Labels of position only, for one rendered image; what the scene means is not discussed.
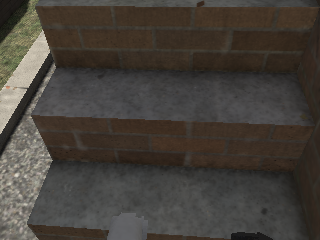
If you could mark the left robot thigh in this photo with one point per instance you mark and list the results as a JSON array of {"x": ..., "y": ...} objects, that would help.
[{"x": 128, "y": 226}]

